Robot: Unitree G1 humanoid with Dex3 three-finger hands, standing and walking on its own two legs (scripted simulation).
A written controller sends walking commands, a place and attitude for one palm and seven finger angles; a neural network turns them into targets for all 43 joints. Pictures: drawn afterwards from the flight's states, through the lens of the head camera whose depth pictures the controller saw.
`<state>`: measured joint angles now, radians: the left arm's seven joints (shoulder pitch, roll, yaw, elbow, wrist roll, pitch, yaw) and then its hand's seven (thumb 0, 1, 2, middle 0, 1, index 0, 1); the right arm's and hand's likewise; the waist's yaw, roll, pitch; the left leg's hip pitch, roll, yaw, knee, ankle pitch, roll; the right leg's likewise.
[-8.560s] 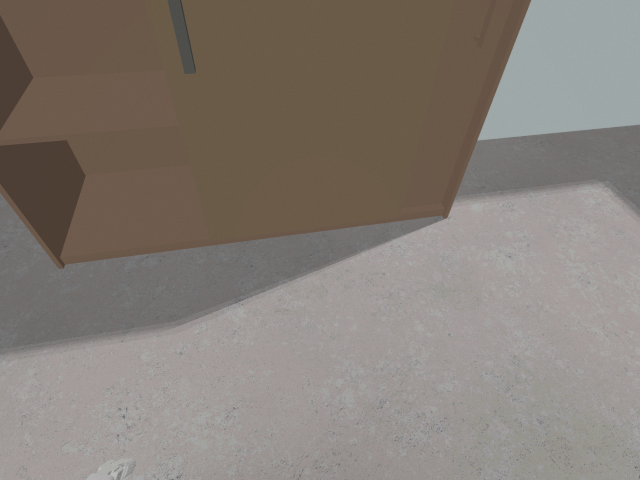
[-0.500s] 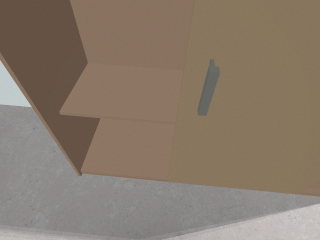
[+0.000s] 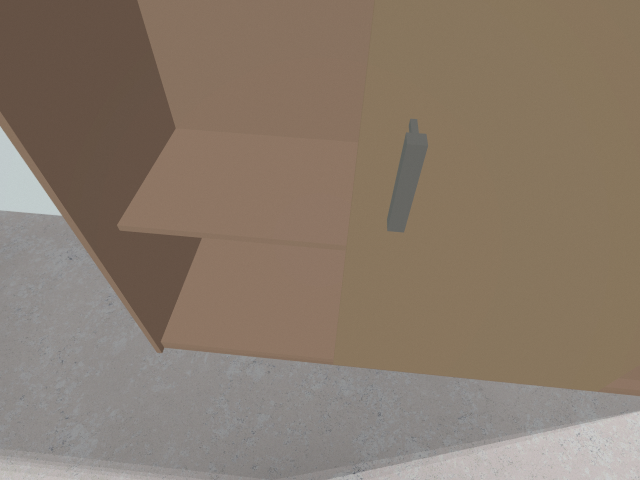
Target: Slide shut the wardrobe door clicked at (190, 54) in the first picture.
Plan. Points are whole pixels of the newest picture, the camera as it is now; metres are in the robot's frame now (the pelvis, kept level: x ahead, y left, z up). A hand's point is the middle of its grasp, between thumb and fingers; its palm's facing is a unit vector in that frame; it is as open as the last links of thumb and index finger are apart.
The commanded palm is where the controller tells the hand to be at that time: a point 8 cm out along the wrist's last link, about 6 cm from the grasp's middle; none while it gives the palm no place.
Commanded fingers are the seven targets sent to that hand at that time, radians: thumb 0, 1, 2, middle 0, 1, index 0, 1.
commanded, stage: look again from close up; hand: right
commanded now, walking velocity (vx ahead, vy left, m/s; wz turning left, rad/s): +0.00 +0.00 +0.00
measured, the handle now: (404, 177) +0.53 -0.09 +0.09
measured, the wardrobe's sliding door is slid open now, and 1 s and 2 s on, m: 0.57 0.57 0.57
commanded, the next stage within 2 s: shuffle to correct the standing spot in 0.20 s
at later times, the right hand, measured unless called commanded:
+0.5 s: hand out of the picture +0.00 -0.17 -0.18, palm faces +0.02 +0.98 -0.18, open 7.3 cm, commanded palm none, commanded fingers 0.00 -0.90 -0.90 0.20 0.30 0.20 0.30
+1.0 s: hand out of the picture +0.05 -0.15 -0.19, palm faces +0.05 +0.99 -0.13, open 7.3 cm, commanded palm none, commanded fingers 0.00 -0.90 -0.90 0.20 0.30 0.20 0.30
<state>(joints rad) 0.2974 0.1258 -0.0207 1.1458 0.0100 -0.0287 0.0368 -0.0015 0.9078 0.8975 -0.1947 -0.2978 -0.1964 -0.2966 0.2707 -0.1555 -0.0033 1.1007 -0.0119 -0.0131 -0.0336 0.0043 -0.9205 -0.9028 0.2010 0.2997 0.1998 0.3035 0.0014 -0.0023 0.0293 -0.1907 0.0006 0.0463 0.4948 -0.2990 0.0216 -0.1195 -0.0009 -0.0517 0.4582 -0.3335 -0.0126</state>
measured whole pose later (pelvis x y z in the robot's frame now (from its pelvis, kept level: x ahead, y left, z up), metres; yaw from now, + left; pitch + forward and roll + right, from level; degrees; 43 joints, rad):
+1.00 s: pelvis +0.08 +0.01 +0.00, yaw +1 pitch -1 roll +0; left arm 0.17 0.14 0.00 1.05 0.01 -0.04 0.06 -0.01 0.95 0.90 -0.20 -0.30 -0.20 -0.30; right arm 0.31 -0.13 -0.02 1.11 -0.02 0.03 -0.04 0.00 -0.91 -0.90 0.20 0.30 0.20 0.30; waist -0.02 0.05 0.06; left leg -0.27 0.03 0.03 0.82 -0.52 0.01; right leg -0.25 0.00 -0.14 0.54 -0.28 -0.07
